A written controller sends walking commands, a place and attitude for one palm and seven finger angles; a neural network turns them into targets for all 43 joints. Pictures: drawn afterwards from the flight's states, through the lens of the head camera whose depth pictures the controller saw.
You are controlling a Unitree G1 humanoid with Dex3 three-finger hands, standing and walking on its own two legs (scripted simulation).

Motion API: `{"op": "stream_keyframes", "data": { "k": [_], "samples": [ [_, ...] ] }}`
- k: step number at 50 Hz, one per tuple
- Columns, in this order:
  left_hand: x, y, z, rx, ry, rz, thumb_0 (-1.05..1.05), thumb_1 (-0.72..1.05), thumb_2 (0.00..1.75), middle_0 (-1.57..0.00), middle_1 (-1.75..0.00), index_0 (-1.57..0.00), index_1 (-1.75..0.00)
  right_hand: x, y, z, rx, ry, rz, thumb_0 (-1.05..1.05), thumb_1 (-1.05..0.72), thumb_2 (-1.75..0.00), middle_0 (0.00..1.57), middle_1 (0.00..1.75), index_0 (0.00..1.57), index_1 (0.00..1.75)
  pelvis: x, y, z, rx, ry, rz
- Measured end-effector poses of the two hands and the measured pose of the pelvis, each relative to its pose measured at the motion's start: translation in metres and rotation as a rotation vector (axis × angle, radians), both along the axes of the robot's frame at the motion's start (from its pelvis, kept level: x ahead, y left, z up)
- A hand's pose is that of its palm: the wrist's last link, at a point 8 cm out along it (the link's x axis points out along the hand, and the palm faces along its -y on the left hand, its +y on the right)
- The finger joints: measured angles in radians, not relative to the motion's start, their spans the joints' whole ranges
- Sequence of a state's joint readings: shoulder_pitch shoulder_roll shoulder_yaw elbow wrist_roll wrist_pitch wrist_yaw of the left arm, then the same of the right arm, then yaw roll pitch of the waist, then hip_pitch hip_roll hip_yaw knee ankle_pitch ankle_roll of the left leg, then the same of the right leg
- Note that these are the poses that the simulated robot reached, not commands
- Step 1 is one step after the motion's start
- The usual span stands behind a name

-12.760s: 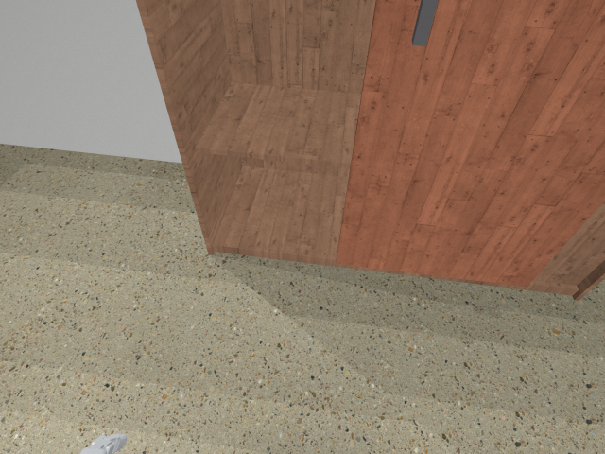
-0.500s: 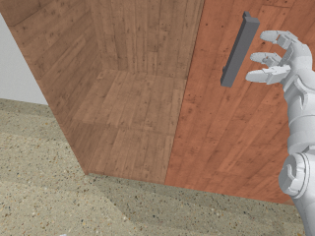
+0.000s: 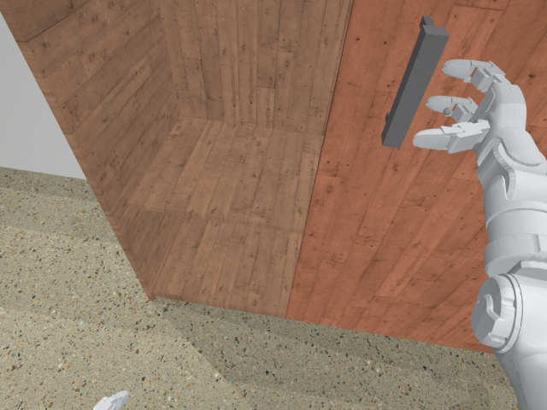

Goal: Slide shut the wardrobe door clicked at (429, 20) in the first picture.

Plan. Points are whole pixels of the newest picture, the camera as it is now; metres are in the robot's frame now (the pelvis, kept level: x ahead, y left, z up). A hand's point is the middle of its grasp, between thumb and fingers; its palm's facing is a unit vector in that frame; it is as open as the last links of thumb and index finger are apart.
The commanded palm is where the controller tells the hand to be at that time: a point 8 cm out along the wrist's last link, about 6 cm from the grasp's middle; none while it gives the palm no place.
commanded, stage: move the hooked fingers beside the handle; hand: right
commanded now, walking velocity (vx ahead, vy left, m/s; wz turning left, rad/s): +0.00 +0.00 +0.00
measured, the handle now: (407, 85) +0.52 -0.11 +0.24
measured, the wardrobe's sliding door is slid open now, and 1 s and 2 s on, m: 0.51 0.51 0.51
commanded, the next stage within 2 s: feel for the door with the fingertips in 0.18 s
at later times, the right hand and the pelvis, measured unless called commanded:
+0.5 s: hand (435, 106) +0.47 -0.14 +0.24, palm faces +0.03 +1.00 +0.00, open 13.9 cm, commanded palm +0.46 -0.19 +0.24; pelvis +0.00 +0.01 +0.00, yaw -1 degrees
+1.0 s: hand (420, 100) +0.48 -0.12 +0.24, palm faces +0.04 +1.00 -0.01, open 13.6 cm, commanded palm +0.46 -0.17 +0.24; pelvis +0.00 +0.01 +0.00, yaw -1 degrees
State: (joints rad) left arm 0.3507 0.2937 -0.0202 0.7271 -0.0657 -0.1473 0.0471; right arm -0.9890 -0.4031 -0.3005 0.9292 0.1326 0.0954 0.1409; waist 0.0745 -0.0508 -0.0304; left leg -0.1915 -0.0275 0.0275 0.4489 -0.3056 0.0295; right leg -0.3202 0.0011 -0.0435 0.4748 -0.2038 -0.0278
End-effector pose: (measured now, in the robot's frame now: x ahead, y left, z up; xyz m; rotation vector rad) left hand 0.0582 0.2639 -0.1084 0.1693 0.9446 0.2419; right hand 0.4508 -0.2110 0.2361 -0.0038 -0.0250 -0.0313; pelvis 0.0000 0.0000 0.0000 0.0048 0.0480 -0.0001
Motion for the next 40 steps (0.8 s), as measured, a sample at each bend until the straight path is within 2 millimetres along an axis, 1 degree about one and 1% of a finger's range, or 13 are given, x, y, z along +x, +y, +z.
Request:
{"op": "stream_keyframes", "data": {
  "k": [3,10,17,21,24,32,38,40],
  "samples": [
    [0.002,-0.001,0.001,-0.002,-0.01,0.0,0.01,0.9,0.89,-0.2,-0.3,-0.2,-0.3,0.0,-0.001,0.001,0.002,-0.006,-0.005,-0.01,0.5,-0.3,0.32,1.21,0.31,1.2,0.001,0.0,0.0,-0.001,-0.003,0.003],
    [0.013,0.0,0.001,-0.01,-0.027,-0.01,0.01,0.9,0.89,-0.2,-0.3,-0.2,-0.3,-0.006,-0.002,0.013,-0.007,-0.028,-0.002,-0.01,0.5,-0.3,0.31,1.21,0.3,1.2,0.005,0.002,0.001,-0.003,-0.011,0.001],
    [0.026,0.003,0.001,-0.001,-0.036,-0.026,0.01,0.9,0.89,-0.2,-0.3,-0.2,-0.3,-0.005,0.0,0.004,-0.013,0.033,-0.014,-0.01,0.5,-0.3,0.3,1.2,0.3,1.2,0.004,0.004,0.0,-0.002,-0.006,-0.012],
    [0.03,0.005,0.002,0.003,-0.037,-0.038,0.01,0.9,0.89,-0.2,-0.3,-0.2,-0.3,-0.003,0.009,0.004,-0.005,0.01,0.001,-0.01,0.5,-0.3,0.3,1.2,0.3,1.2,0.004,0.005,0.0,-0.003,-0.004,-0.017],
    [0.031,0.006,0.001,0.003,-0.033,-0.04,0.01,0.9,0.89,-0.2,-0.3,-0.2,-0.3,0.001,0.017,0.005,0.004,0.008,0.008,-0.01,0.5,-0.3,0.3,1.21,0.3,1.2,0.004,0.007,0.0,-0.004,0.0,-0.018],
    [0.024,0.005,-0.004,-0.013,-0.002,-0.047,0.01,0.9,0.89,-0.2,-0.3,-0.2,-0.3,0.002,0.019,0.006,-0.015,0.013,-0.022,-0.01,0.5,-0.3,0.34,1.24,0.33,1.23,0.004,0.009,-0.001,-0.005,0.006,-0.026],
    [0.02,0.004,-0.008,-0.025,0.008,-0.046,0.01,0.9,0.89,-0.2,-0.3,-0.2,-0.3,0.003,0.039,0.006,0.004,0.004,0.02,-0.01,0.5,-0.3,0.32,1.22,0.31,1.22,0.005,0.01,-0.001,-0.007,0.003,-0.023],
    [0.02,0.004,-0.009,-0.028,0.006,-0.044,0.01,0.9,0.89,-0.2,-0.3,-0.2,-0.3,0.004,0.04,0.007,0.006,0.008,0.007,-0.01,0.5,-0.3,0.33,1.24,0.32,1.22,0.004,0.01,-0.001,-0.007,0.003,-0.022]
  ]
}}
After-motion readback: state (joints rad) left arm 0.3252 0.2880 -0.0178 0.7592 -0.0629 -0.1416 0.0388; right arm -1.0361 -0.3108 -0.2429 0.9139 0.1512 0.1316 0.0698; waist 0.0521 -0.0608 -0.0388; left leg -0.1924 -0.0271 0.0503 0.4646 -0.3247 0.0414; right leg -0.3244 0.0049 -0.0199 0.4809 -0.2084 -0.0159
